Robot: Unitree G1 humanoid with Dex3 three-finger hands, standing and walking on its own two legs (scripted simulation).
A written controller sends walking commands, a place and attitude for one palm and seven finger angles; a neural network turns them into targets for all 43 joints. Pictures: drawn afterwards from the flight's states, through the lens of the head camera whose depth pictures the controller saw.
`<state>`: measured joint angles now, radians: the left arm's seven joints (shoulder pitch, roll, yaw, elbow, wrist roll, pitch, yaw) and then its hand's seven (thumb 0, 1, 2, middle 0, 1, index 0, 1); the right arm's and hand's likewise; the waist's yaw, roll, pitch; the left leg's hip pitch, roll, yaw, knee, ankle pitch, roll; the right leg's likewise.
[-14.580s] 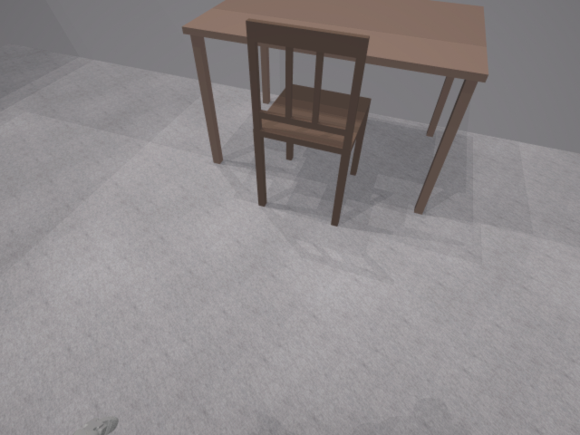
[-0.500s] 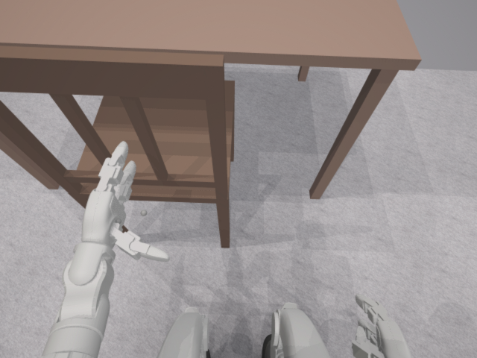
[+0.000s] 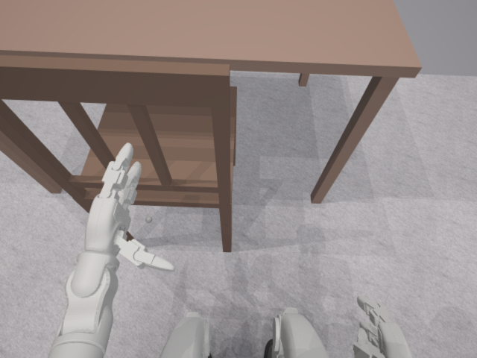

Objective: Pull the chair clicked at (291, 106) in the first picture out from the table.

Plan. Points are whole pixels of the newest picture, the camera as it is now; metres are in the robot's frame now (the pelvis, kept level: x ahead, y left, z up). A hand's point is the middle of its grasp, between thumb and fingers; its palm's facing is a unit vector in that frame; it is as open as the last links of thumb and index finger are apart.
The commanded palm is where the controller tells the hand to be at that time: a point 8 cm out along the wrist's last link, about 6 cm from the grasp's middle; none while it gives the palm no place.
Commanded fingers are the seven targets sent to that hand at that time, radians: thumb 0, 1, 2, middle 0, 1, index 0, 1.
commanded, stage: aim the fingers beside a spindle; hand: left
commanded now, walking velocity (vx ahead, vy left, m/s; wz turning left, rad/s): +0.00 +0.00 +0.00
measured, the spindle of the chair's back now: (98, 146) +0.49 +0.28 -0.01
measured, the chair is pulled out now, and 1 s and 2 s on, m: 0.00 0.00 0.00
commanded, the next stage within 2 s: none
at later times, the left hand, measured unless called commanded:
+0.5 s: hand (145, 219) +0.34 +0.16 +0.01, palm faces -0.02 -1.00 -0.05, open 16.9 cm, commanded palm +0.31 +0.21 +0.02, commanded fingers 0.00 -0.50 0.30 -0.06 -0.08 -0.06 -0.08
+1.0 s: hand (140, 215) +0.34 +0.17 +0.03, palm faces -0.03 -1.00 -0.06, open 16.9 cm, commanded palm +0.31 +0.22 +0.02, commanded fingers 0.00 -0.50 0.30 -0.06 -0.08 -0.06 -0.08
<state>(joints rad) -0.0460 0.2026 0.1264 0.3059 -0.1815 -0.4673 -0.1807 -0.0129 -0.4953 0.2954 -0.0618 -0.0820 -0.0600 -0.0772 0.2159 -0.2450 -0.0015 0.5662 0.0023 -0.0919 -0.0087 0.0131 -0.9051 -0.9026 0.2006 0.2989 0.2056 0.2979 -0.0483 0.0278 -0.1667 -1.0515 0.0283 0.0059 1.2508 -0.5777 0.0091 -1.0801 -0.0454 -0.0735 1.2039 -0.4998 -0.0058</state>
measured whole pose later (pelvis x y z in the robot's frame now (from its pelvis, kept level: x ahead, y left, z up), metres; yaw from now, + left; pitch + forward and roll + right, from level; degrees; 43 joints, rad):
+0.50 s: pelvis -0.01 +0.00 -0.01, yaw +0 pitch +22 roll -2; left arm -0.12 0.23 0.17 0.40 -0.17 -0.42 -0.17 -0.01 -0.49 0.30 -0.06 -0.08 -0.06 -0.08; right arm 0.20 -0.24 0.01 0.55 0.00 -0.06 0.00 0.01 -0.90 -0.90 0.20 0.30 0.21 0.30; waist -0.06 0.02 -0.16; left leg -1.09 0.03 0.00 1.29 -0.58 0.01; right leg -1.12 -0.04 -0.08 1.24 -0.50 -0.01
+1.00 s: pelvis +0.00 +0.00 +0.00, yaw +0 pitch +22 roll -2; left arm -0.09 0.23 0.16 0.35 -0.18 -0.46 -0.17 -0.01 -0.50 0.30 -0.06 -0.08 -0.06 -0.08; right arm 0.21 -0.24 0.01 0.56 0.00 -0.08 -0.01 0.01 -0.90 -0.90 0.20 0.30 0.21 0.30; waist -0.05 0.02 -0.17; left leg -1.07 0.03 0.00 1.26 -0.58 0.01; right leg -1.09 -0.04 -0.08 1.21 -0.50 -0.01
